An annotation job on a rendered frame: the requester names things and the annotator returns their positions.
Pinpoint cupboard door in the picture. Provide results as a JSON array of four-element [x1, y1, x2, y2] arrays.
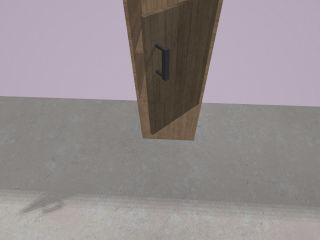
[[140, 0, 219, 135]]

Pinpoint handle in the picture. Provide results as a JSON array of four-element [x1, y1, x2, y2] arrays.
[[155, 43, 170, 81]]

